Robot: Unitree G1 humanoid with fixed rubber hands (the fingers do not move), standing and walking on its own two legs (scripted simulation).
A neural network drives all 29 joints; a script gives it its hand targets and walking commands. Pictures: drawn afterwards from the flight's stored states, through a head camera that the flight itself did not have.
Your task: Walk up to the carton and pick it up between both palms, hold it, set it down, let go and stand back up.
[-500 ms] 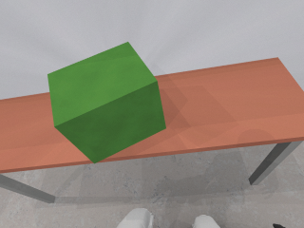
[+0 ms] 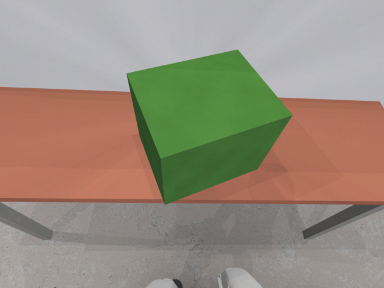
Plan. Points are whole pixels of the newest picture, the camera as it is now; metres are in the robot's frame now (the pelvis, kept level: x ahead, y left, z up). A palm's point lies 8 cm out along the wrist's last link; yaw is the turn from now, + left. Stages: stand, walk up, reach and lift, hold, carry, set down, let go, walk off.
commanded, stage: walk up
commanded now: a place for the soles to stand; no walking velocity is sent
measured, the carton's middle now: (200, 127) +0.46 -0.01 +0.00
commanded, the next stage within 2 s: none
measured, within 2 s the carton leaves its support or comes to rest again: neither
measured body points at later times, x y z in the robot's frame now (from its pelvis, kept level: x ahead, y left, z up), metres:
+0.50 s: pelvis +0.01 -0.06 +0.00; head +0.03 -0.05 +0.44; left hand +0.06 +0.27 -0.13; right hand +0.06 -0.39 -0.11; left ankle +0.04 +0.06 -0.74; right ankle +0.06 -0.18 -0.73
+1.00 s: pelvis +0.03 -0.14 +0.00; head +0.05 -0.18 +0.45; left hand +0.13 +0.19 -0.08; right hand +0.05 -0.45 -0.15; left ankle +0.00 +0.03 -0.71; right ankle +0.07 -0.19 -0.74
